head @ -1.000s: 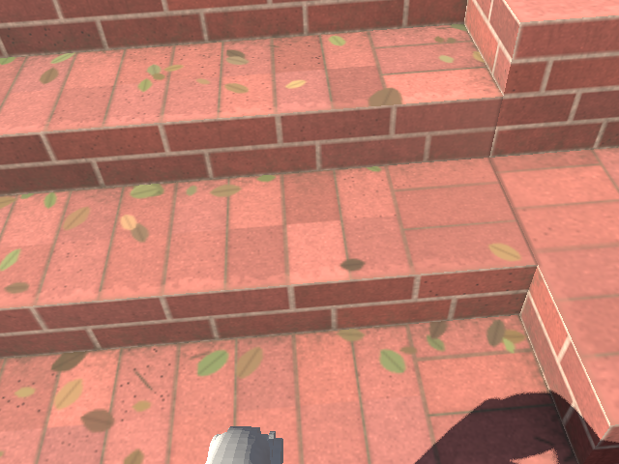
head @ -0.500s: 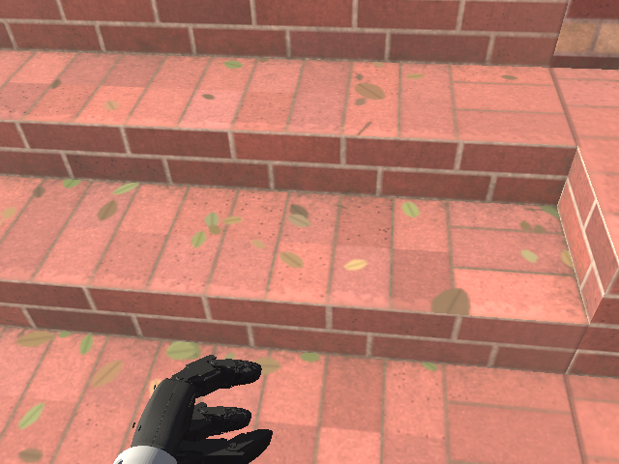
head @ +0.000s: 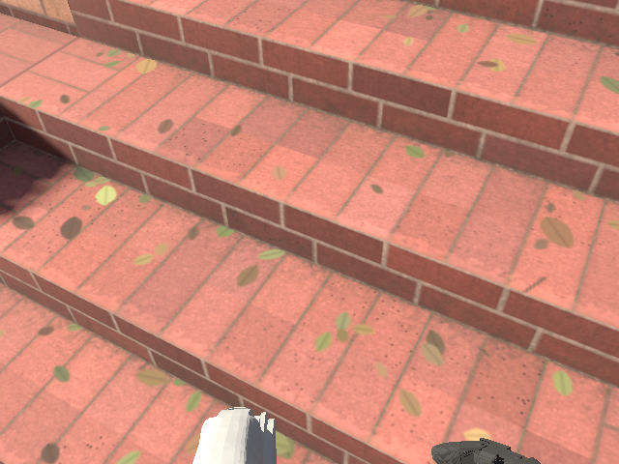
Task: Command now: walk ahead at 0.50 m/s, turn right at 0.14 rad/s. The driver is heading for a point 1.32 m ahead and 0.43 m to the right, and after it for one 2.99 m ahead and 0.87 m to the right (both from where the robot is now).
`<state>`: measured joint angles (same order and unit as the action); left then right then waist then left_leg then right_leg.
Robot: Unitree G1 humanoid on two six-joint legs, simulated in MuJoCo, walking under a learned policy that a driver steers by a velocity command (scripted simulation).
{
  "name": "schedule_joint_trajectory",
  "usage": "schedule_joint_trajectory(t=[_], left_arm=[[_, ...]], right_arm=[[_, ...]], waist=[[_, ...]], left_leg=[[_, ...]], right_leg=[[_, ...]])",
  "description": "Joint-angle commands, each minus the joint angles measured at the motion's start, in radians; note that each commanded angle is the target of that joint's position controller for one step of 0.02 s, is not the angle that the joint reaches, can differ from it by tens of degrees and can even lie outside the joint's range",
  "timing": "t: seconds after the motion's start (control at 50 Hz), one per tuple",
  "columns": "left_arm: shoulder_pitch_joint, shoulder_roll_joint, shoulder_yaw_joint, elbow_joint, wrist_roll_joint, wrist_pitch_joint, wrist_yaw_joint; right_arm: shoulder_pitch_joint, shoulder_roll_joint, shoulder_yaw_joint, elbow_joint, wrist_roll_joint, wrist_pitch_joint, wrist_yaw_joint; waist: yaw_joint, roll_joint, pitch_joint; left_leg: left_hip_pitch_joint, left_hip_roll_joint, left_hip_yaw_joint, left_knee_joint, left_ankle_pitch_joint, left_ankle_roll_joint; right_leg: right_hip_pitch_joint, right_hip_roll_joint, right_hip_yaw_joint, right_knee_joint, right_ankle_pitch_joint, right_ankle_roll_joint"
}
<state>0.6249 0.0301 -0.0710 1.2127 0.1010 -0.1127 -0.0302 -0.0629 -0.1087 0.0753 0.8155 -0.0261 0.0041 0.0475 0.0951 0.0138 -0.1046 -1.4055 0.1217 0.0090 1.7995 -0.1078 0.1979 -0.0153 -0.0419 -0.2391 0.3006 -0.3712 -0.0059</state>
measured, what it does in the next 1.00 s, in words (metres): climbs, turning right: left foot 0.15 m higher, then right foot 0.15 m higher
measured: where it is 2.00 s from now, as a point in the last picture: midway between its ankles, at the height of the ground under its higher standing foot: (558, 84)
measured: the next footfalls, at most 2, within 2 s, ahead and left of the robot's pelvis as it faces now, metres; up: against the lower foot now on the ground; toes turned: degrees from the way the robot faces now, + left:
left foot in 0.12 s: +0.30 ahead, +0.14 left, +0.15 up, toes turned +4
right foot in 0.66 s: +0.51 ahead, -0.17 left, +0.30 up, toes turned -21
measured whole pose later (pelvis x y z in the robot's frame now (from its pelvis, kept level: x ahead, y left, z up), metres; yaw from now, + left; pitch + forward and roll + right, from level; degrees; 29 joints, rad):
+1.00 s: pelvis +0.56 -0.10 +0.28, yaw -30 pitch +6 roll -1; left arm 0.55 0.11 -0.02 1.18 0.10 -0.08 -0.05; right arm 0.07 -0.19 0.04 0.89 -0.06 -0.06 0.04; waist 0.05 0.02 -0.15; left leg -1.33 0.04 -0.09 2.07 -0.21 0.16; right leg -0.34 0.16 0.11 0.66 -0.41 -0.10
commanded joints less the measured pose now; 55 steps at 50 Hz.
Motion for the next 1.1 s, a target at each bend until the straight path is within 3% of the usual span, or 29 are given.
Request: schedule_joint_trajectory(t=[0.02,0.06,0.1,0.12,0.14,0.16,0.18,0.2,0.24,0.3,0.32,0.4,0.5,0.54,0.58,0.62,0.66,0.68,0.7,0.72,0.74,0.78,0.82,0.86,0.9,0.96,1.02,1.08,1.1], left_arm=[[0.128,0.07,0.005,0.002,0.032,0.012,-0.054],[0.086,0.151,0.019,-0.02,-0.031,0.002,-0.085],[0.021,0.236,0.038,-0.055,-0.038,-0.027,-0.09],[-0.002,0.28,0.065,-0.08,-0.044,-0.036,-0.078],[0.059,0.248,0.075,-0.076,-0.028,-0.051,-0.079],[0.067,0.245,0.078,-0.082,-0.02,-0.058,-0.086],[0.006,0.176,0.073,-0.114,-0.015,-0.049,-0.098],[-0.035,0.118,0.081,-0.095,-0.054,-0.025,-0.112],[-0.115,0.099,0.104,-0.091,-0.069,-0.028,-0.107],[-0.272,0.065,0.091,-0.152,-0.062,-0.011,-0.08],[-0.309,0.06,0.091,-0.183,-0.055,0.013,-0.073],[-0.386,0.058,0.071,-0.232,-0.081,0.057,-0.089],[-0.657,0.128,0.028,-0.408,-0.091,0.057,-0.062],[-0.771,0.176,0.027,-0.469,-0.082,0.079,-0.045],[-0.877,0.154,0.02,-0.51,-0.091,0.121,-0.058],[-0.739,0.153,0.036,-0.473,-0.097,0.122,-0.08],[-0.555,0.21,0.076,-0.437,-0.106,0.09,-0.057],[-0.418,0.28,0.101,-0.41,-0.106,0.073,-0.023],[-0.207,0.318,0.118,-0.357,-0.084,0.076,-0.005],[0.014,0.411,0.147,-0.264,-0.04,0.088,-0.002],[-0.001,0.46,0.183,-0.236,-0.037,0.076,0.01],[-0.099,0.273,0.137,-0.189,-0.059,0.062,-0.003],[-0.322,0.189,0.103,-0.196,-0.067,0.062,-0.028],[-0.424,0.126,0.072,-0.176,-0.053,0.049,-0.038],[-0.429,0.148,0.072,-0.181,-0.039,0.022,-0.034],[-0.157,0.14,0.053,-0.097,0.001,0.001,-0.006],[-0.02,0.158,0.049,-0.04,0.025,-0.005,-0.022],[-0.177,0.197,0.051,-0.153,-0.041,-0.01,-0.068],[-0.191,0.241,0.061,-0.163,-0.063,-0.014,-0.078]], right_arm=[[-0.407,-0.019,0.018,-0.184,-0.042,0.043,0.028],[-0.413,-0.04,0.004,-0.177,-0.04,0.043,0.06],[-0.229,-0.067,-0.022,-0.121,-0.008,0.019,0.062],[-0.13,-0.095,-0.038,-0.089,-0.005,0.004,0.046],[-0.019,-0.111,-0.04,-0.068,-0.004,-0.009,0.029],[0.115,-0.134,-0.048,-0.044,0.017,-0.01,0.02],[0.336,-0.197,-0.076,0.026,-0.001,-0.009,-0.002],[0.53,-0.272,-0.113,0.119,-0.025,-0.019,-0.008],[0.439,-0.264,-0.129,0.181,-0.017,-0.065,-0.023],[0.214,0.0,-0.068,0.196,-0.022,-0.067,0.0],[0.198,0.028,-0.059,0.2,-0.029,-0.077,0.001],[0.182,-0.003,-0.063,0.207,-0.055,-0.093,-0.017],[0.409,-0.076,-0.05,0.333,-0.129,-0.103,-0.02],[0.469,-0.09,-0.044,0.319,-0.128,-0.107,-0.011],[0.44,-0.166,-0.058,0.278,-0.083,-0.099,0.031],[0.461,-0.267,-0.077,0.261,-0.061,-0.132,0.035],[0.449,-0.319,-0.108,0.249,-0.062,-0.139,0.031],[0.53,-0.24,-0.1,0.23,-0.096,-0.146,0.021],[0.542,-0.235,-0.095,0.235,-0.103,-0.141,0.052],[0.359,-0.183,-0.1,0.185,-0.058,-0.121,0.084],[0.327,-0.109,-0.086,0.173,-0.015,-0.112,0.093],[0.272,-0.078,-0.083,0.171,-0.033,-0.119,0.046],[0.244,-0.05,-0.059,0.121,-0.029,-0.108,0.024],[0.254,-0.1,-0.059,0.107,-0.04,-0.076,0.016],[0.209,-0.137,-0.061,0.091,-0.03,-0.058,0.01],[0.113,-0.084,-0.03,0.045,-0.034,-0.069,-0.006],[-0.144,-0.119,-0.016,-0.102,-0.031,-0.065,-0.03],[-0.288,-0.058,0.003,-0.178,-0.044,-0.016,-0.016],[-0.177,-0.015,0.013,-0.158,-0.028,-0.004,0.015]], waist=[[0.015,-0.118,0.092],[-0.039,-0.187,0.058],[-0.144,-0.215,0.035],[-0.163,-0.218,-0.028],[-0.164,-0.189,-0.188],[-0.219,-0.112,-0.288],[-0.288,0.036,-0.338],[-0.304,0.13,-0.314],[-0.211,0.146,-0.077],[-0.073,-0.078,-0.051],[-0.035,-0.095,-0.009],[-0.012,0.065,0.084],[-0.061,-0.019,0.071],[-0.096,0.004,0.031],[-0.103,0.073,0.059],[-0.03,0.119,0.051],[0.026,0.148,-0.023],[0.001,0.046,-0.204],[0.07,-0.032,-0.302],[0.141,-0.137,-0.225],[0.125,-0.136,-0.138],[0.031,-0.175,0.004],[-0.118,-0.052,-0.026],[-0.184,0.051,-0.023],[-0.181,0.031,-0.002],[-0.092,-0.08,0.02],[-0.033,0.018,0.047],[-0.058,-0.106,0.144],[-0.108,-0.159,0.111]], left_leg=[[0.044,0.024,0.139,-0.38,0.002,0.025],[0.418,-0.058,0.194,-0.442,-0.279,-0.01],[0.598,-0.123,0.169,-0.581,-0.271,-0.027],[0.752,-0.133,0.138,-0.664,-0.213,-0.02],[1.154,-0.092,0.042,-0.575,0.091,0.032],[1.442,-0.015,-0.145,-0.735,-0.008,0.065],[1.625,0.106,-0.419,-1.024,-0.08,0.109],[1.508,0.241,-0.745,-1.284,-0.138,0.181],[1.13,0.219,-0.579,-1.322,-0.306,0.106],[1.008,0.24,-0.34,-1.342,-0.131,0.059],[0.967,0.223,-0.244,-1.369,-0.097,0.04],[0.933,0.19,0.02,-1.556,-0.047,0.036],[1.248,0.121,0.172,-1.568,-0.059,-0.018],[1.267,0.107,0.229,-1.654,-0.083,-0.027],[1.065,0.155,0.273,-1.81,0.141,0.019],[1.267,0.229,0.321,-1.642,0.877,0.06],[1.471,0.237,0.335,-1.377,1.265,0.047],[1.202,0.166,0.319,-1.109,1.154,-0.037],[0.919,0.063,0.245,-0.872,0.646,-0.093],[0.585,-0.095,0.073,-0.57,-0.061,-0.135],[0.446,-0.12,-0.146,-0.26,0.044,-0.112],[0.343,-0.141,-0.239,0.097,0.145,-0.067],[0.291,-0.15,-0.246,0.291,0.152,-0.008],[0.208,-0.118,-0.197,0.253,0.127,0.002],[0.249,-0.074,-0.102,0.138,0.061,-0.024],[0.055,-0.091,-0.068,0.415,-0.113,-0.051],[-0.077,-0.027,-0.069,0.032,-0.167,-0.037],[0.459,0.003,0.067,-0.354,-0.214,-0.112],[0.723,-0.051,0.154,-0.283,-0.1,-0.14]], right_leg=[[-0.001,-0.204,0.199,-0.257,0.452,-0.25],[-0.133,-0.226,0.167,-0.273,0.72,-0.28],[0.025,-0.261,0.133,-0.132,1.32,-0.244],[0.059,-0.267,0.13,-0.02,1.515,-0.189],[-0.209,-0.221,0.164,0.143,1.564,-0.123],[-0.464,-0.158,0.22,0.346,1.305,-0.103],[-0.663,-0.059,0.286,0.585,0.748,-0.097],[-0.727,0.031,0.4,1.096,0.259,-0.077],[-0.84,0.004,0.473,1.635,0.356,-0.113],[-0.97,-0.032,0.448,1.778,0.356,-0.223],[-0.984,-0.045,0.432,1.707,0.344,-0.246],[-1.078,-0.019,0.358,1.925,0.148,-0.281],[-1.413,-0.017,0.341,1.82,0.115,-0.348],[-1.31,-0.084,0.243,1.464,0.226,-0.296],[-0.909,-0.04,0.132,1.191,-0.019,-0.206],[-0.826,0.072,0.057,1.099,-0.051,-0.155],[-0.692,0.172,0.073,0.776,0.032,-0.17],[-0.272,0.14,0.255,0.86,0.446,-0.258],[0.027,0.076,0.545,0.605,0.271,-0.313],[0.137,-0.057,0.963,0.232,0.038,-0.332],[0.029,-0.102,1.1,0.151,-0.186,-0.268],[-0.276,-0.067,0.998,0.199,-0.184,-0.301],[-0.413,-0.055,0.88,0.189,0.08,-0.266],[-0.473,-0.02,0.715,0.183,0.126,-0.263],[-0.566,0.023,0.558,0.134,0.125,-0.257],[-0.404,-0.005,0.64,0.107,0.14,-0.271],[-0.199,-0.054,0.664,0.101,0.101,-0.224],[-0.623,-0.115,0.625,-0.189,0.116,-0.271],[-0.724,-0.131,0.567,-0.186,0.455,-0.294]])
Keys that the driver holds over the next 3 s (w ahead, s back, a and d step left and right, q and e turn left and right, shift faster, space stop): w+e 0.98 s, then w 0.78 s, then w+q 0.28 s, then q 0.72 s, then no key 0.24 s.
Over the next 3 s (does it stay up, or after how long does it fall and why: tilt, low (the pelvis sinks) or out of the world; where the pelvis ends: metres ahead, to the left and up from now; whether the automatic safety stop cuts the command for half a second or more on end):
stays up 1.29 -0.52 0.75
